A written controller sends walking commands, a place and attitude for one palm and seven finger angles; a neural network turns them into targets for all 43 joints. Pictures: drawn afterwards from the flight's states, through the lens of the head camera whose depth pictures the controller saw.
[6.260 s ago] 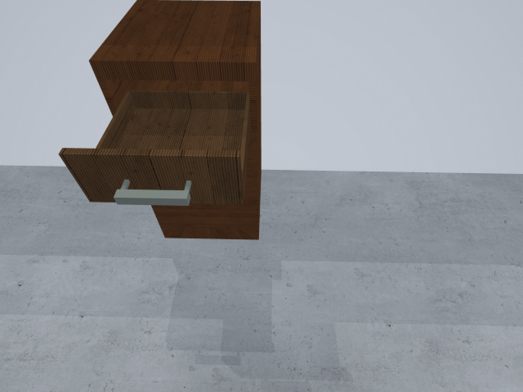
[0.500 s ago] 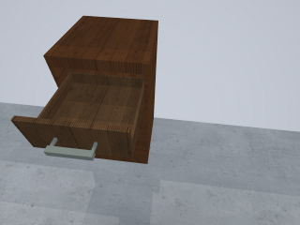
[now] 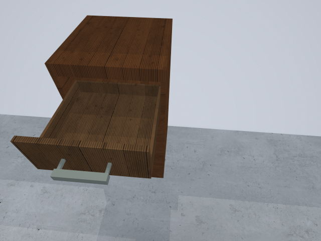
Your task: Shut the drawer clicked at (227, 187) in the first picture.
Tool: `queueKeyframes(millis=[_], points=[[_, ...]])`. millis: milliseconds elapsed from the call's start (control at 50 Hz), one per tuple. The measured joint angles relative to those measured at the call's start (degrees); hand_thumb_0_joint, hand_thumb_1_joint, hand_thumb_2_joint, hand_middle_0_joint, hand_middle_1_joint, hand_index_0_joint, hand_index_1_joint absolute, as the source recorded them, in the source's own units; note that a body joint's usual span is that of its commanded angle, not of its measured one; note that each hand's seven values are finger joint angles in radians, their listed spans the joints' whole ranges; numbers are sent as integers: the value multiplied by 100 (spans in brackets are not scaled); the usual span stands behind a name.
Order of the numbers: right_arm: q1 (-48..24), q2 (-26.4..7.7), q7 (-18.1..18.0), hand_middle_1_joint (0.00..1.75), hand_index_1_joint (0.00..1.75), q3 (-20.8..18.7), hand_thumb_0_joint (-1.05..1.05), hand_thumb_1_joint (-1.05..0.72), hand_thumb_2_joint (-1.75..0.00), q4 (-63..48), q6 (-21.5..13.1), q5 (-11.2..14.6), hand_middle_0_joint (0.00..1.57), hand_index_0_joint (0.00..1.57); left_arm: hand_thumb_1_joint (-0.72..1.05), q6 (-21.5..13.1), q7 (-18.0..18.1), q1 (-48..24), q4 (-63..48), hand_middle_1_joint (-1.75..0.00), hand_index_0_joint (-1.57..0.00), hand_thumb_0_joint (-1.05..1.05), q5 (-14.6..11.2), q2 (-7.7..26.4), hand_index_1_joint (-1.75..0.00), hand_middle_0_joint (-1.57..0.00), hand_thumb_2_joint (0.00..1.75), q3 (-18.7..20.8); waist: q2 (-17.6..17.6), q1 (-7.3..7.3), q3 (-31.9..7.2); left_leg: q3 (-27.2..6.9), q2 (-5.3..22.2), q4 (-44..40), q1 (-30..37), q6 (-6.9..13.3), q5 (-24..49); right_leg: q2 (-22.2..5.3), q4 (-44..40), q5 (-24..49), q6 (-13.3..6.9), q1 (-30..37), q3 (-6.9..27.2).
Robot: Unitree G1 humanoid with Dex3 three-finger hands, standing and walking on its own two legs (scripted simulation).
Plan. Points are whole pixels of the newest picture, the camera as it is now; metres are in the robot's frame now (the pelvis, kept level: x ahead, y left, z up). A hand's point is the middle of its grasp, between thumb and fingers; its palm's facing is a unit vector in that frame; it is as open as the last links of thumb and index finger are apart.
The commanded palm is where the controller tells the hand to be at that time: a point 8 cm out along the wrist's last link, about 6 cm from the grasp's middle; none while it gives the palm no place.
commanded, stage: shuffle to correct the standing spot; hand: left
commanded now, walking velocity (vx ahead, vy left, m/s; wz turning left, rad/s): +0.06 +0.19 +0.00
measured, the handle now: (83, 170) +0.31 +0.26 -0.05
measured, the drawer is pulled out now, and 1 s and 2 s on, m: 0.30 0.30 0.30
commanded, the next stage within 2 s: come to a stop and stand still in 0.08 s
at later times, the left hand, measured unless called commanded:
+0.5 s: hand out of the picture +0.04 +0.22 -0.17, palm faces +0.02 -0.98 -0.21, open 7.2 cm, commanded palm none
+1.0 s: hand out of the picture +0.02 +0.15 -0.16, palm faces +0.02 -0.99 -0.15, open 7.3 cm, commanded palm none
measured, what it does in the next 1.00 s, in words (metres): steps on the spot: left foot, then right foot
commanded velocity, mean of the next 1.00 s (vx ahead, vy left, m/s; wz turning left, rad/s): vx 0.00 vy -0.01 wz -0.01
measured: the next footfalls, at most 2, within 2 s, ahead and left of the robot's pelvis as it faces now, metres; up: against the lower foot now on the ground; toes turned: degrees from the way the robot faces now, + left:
left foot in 0.20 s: +0.07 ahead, +0.14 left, +0.00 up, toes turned +1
right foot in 0.46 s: +0.09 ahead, -0.01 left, +0.00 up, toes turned -2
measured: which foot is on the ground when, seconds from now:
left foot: down 0.00-0.04, up 0.06-0.18, down 0.20-1.00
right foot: down 0.00-0.20, up 0.22-0.44, down 0.46-1.00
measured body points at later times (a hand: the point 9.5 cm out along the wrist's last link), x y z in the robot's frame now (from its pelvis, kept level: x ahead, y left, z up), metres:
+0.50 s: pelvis +0.03 +0.04 +0.00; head +0.04 +0.03 +0.45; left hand +0.04 +0.27 -0.15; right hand +0.07 -0.18 -0.16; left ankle +0.04 +0.14 -0.73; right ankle +0.03 -0.04 -0.73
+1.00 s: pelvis +0.04 +0.01 +0.01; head +0.05 +0.00 +0.46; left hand +0.02 +0.21 -0.15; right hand +0.00 -0.18 -0.15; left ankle +0.04 +0.14 -0.73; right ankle +0.03 -0.04 -0.73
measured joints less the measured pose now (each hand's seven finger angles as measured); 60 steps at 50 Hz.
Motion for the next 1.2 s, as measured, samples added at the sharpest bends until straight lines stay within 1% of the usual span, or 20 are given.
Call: queueKeyframes(millis=[40,80,120,140,180,200,220,260,300,320,360,400,440,460,520,600,720,900,1040,1200], points=[[-35,-11,12,30,30,-9,1,-91,-90,-28,33,13,19,20,91,-67,11,-43,-48,-30,-20,1,-9,-21,-30,-19,90,1,123,-18,-9,-51,35,254,-107,-33,-117,4,2,-81,189,41,-59],[-129,-3,26,30,30,-34,1,-91,-90,-56,102,15,19,20,91,-139,47,-86,-111,-30,-20,1,-7,-21,-30,-19,90,27,106,-17,0,-57,19,792,-377,-175,-441,-85,22,-150,251,74,-116],[-288,-18,43,30,30,-72,1,-91,-90,-115,155,25,20,20,91,-169,96,-122,-179,-30,-20,1,18,-27,-30,-20,90,55,41,35,57,-114,13,1215,-675,-253,-782,-202,-24,-147,280,140,-141],[-383,-32,60,30,30,-93,1,-91,-90,-162,167,35,20,20,91,-161,109,-124,-205,-30,-20,0,27,-20,-30,-20,90,64,-8,59,88,-139,32,1183,-764,-278,-755,-263,-41,-140,314,169,-134],[-549,-103,71,30,30,-138,1,-92,-90,-272,138,35,20,20,91,-94,107,-91,-234,-30,-20,0,24,12,-30,-20,90,80,-128,87,135,-124,100,549,-716,-318,-154,-385,49,-191,414,170,-58],[-590,-171,84,30,30,-155,2,-92,-90,-362,83,27,20,20,91,-32,91,-53,-254,-30,-20,0,16,18,-30,-20,90,83,-115,88,125,-105,188,229,-666,-313,323,-385,199,-273,408,106,-27],[-649,-215,83,30,30,-182,1,-92,-90,-423,36,5,20,20,91,48,72,-51,-244,-30,-20,0,7,35,-30,-20,90,94,-137,80,130,-27,189,299,-714,-274,598,-395,470,-518,340,-3,32],[-770,-231,71,30,30,-205,1,-92,-90,-503,-2,-33,20,20,91,186,69,-63,-197,-30,-20,1,6,88,-30,-20,90,115,-215,85,118,142,161,461,-736,-125,455,-305,1299,-1010,163,-354,169],[-827,-200,40,30,30,-189,1,-92,-90,-546,-45,-53,19,20,91,220,54,-103,-150,-30,-20,1,16,131,-30,-20,90,111,-237,37,76,214,141,340,-673,-38,365,-180,1972,-990,57,-656,116],[-839,-174,27,30,30,-168,1,-92,-90,-541,-67,-61,19,20,91,205,39,-131,-141,-30,-20,1,19,144,-30,-20,90,99,-239,19,64,227,125,223,-624,-24,399,-138,2068,-882,41,-724,48],[-848,-120,8,30,30,-115,1,-92,-90,-482,-103,-67,19,20,91,149,11,-179,-146,-30,-20,1,8,136,-30,-19,90,47,-212,6,40,235,105,-25,-514,-28,528,-60,1764,-716,52,-674,-103],[-847,-66,-25,30,30,-82,1,-92,-90,-389,-120,-64,19,20,91,86,-7,-203,-155,-30,-20,1,-13,92,-30,-19,90,-19,-168,-2,12,240,101,-182,-434,-23,597,29,1049,-565,71,-447,-207],[-837,-50,-57,30,30,-76,1,-93,-90,-285,-114,-36,20,20,92,28,-4,-200,-145,-30,-20,1,-18,53,-30,-19,90,-77,-173,-8,-21,271,80,-180,-416,-48,575,95,129,-119,73,-114,-191],[-849,-50,-65,30,30,-79,1,-94,-90,-215,-102,-13,20,20,93,6,16,-210,-94,-30,-20,1,-15,40,-30,-19,90,-95,-162,0,-20,292,91,-141,-413,-71,537,129,-141,84,35,-11,-149],[-865,-119,-71,30,30,-86,1,-95,-90,3,-55,27,20,20,94,-39,7,-191,90,-30,-20,2,-34,-38,-30,-19,90,-184,48,-65,-17,239,232,-311,-256,-143,578,296,-424,205,-104,186,-200],[-752,-93,-53,30,30,-22,1,-95,-90,228,-80,47,20,20,94,-114,-10,-107,247,-30,-20,2,-68,-58,-30,-19,90,-273,53,-122,-58,237,309,-664,-45,-206,716,406,-828,357,-165,410,-200],[-502,47,-42,30,30,79,1,-93,-90,514,-94,58,19,20,94,-152,0,-65,389,-30,-20,2,-92,-92,-30,-19,90,-325,-4,-124,-55,200,376,-930,137,-285,825,498,-1153,479,-234,624,-234],[-270,231,-51,30,30,114,1,-91,-90,681,-69,63,19,20,92,-193,16,75,456,-30,-20,1,-105,-259,-30,-19,90,-358,24,-118,-59,136,453,-999,202,-379,847,584,-1285,502,-328,730,-294],[-237,295,-64,30,30,101,1,-91,-90,660,-74,63,19,20,92,-223,38,183,481,-30,-20,1,-100,-387,-30,-19,90,-364,56,-113,-89,96,514,-976,206,-450,829,645,-1296,481,-398,758,-332],[-262,287,-86,30,30,87,1,-91,-90,605,-76,61,19,20,91,-240,58,261,493,-30,-20,1,-93,-441,-30,-19,90,-353,85,-84,-137,40,585,-943,210,-532,807,717,-1309,454,-478,794,-382]])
